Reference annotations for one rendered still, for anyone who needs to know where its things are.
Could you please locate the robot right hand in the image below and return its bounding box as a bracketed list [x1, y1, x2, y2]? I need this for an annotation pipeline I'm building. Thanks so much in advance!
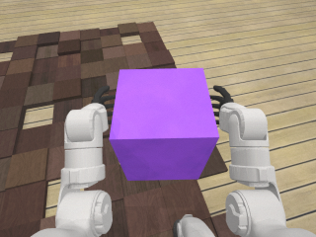
[209, 85, 234, 125]

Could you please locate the left robot forearm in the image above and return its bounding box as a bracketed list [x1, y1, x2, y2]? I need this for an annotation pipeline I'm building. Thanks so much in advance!
[55, 103, 109, 227]

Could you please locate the right robot forearm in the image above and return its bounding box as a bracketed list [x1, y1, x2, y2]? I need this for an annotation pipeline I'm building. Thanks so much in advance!
[219, 102, 286, 223]

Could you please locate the right robot shin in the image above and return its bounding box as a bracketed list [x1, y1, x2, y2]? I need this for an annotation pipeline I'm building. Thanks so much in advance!
[181, 214, 193, 220]

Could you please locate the robot right upper arm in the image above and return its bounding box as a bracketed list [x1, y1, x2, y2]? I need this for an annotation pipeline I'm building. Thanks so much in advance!
[225, 190, 316, 237]

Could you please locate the right robot thigh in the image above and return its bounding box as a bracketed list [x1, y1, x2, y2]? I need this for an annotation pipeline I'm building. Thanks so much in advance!
[177, 217, 215, 237]

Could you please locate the robot left hand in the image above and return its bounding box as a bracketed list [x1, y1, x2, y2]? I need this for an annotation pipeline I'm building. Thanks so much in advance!
[91, 85, 116, 124]

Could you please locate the carton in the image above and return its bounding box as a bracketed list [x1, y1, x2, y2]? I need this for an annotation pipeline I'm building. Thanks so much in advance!
[109, 68, 219, 181]

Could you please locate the robot left upper arm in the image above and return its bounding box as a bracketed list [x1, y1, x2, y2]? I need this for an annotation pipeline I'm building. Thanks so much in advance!
[31, 190, 113, 237]

